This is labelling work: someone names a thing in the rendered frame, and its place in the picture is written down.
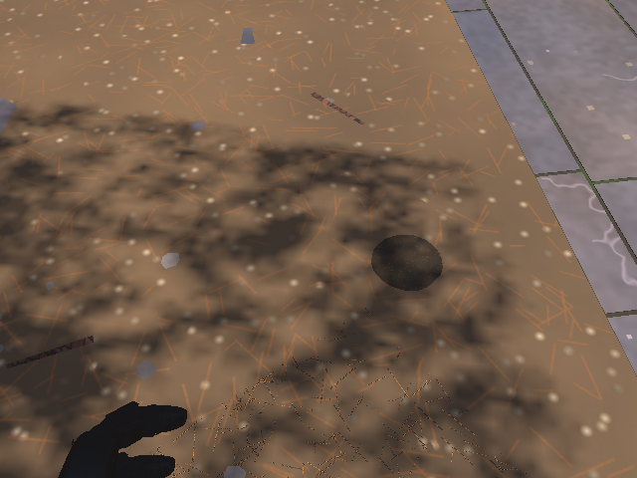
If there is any left robot hand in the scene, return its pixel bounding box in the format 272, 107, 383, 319
58, 401, 187, 478

